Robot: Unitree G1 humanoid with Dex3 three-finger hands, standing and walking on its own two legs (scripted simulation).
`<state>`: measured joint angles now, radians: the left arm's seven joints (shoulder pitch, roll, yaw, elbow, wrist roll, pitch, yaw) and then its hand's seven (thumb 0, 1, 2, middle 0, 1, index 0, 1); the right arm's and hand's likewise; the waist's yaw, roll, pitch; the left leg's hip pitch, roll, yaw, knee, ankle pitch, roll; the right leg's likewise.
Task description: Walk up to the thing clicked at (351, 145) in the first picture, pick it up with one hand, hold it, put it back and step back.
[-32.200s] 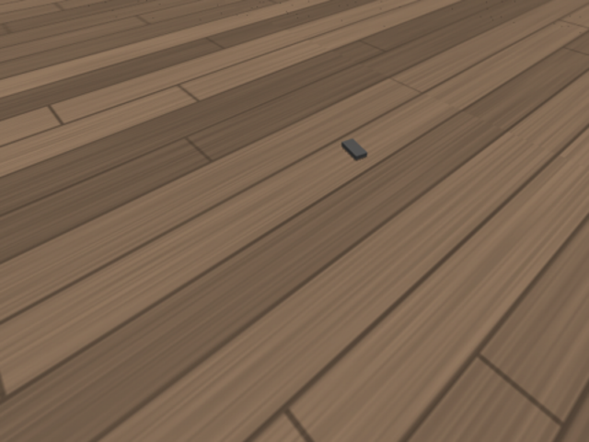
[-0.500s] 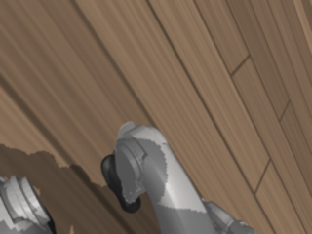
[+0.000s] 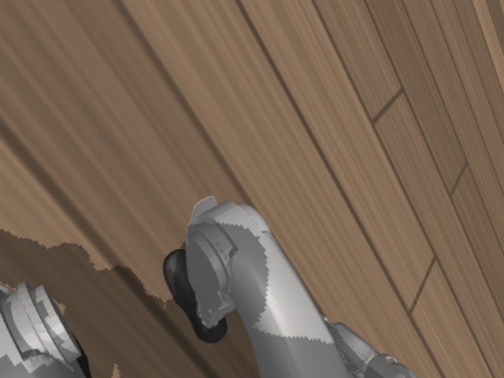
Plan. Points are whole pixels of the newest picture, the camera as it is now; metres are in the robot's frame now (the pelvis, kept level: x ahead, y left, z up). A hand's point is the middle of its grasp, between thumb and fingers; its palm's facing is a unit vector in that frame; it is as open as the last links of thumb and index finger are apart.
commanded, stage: close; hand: left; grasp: from above
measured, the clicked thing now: out of the picture +0.47 +0.34 -0.30
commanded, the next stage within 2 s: settle in 1.02 s
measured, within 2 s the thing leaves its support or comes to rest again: leaves its support in 1.46 s
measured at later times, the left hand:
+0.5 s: hand out of the picture +0.46 +0.33 -0.27, palm faces -0.45 -0.14 -0.88, open 10.7 cm
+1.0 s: hand out of the picture +0.46 +0.33 -0.27, palm faces -0.44 -0.14 -0.89, open 10.1 cm
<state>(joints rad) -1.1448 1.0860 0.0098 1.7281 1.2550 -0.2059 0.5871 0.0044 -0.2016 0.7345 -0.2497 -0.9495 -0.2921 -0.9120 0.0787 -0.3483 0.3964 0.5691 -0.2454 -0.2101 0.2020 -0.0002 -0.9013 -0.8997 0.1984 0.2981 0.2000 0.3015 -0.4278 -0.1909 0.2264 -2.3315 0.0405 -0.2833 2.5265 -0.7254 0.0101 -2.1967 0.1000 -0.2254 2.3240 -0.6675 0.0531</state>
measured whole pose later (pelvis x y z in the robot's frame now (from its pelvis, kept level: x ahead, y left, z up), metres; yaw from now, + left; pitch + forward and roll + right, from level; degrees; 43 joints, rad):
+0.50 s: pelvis +0.00 +0.00 +0.00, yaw +0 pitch +27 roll -16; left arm -1.14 1.11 -0.01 1.72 1.24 -0.22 0.58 0.00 0.05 0.57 -0.41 -0.75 -0.45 -0.71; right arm 0.08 -0.35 0.41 0.56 -0.25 -0.18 0.19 0.00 -0.90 -0.90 0.20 0.30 0.20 0.30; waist -0.43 -0.19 0.24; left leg -2.33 0.04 -0.29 2.52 -0.72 0.01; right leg -2.19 0.10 -0.23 2.32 -0.66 0.05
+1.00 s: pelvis +0.00 +0.00 +0.00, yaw +0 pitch +28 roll -17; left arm -1.14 1.10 0.00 1.71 1.25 -0.22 0.58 0.02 0.13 0.36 -0.59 -0.53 -0.61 -0.49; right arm 0.07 -0.35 0.41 0.55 -0.25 -0.17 0.18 0.00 -0.90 -0.90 0.20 0.30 0.20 0.30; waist -0.43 -0.19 0.23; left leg -2.33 0.04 -0.28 2.52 -0.72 0.01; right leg -2.19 0.10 -0.23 2.32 -0.66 0.06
